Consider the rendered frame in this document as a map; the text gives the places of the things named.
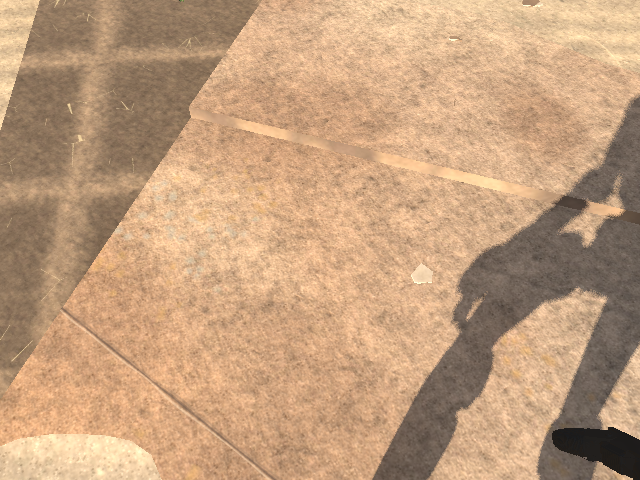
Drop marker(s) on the right robot hand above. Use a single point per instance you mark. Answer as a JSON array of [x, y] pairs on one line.
[[615, 449]]

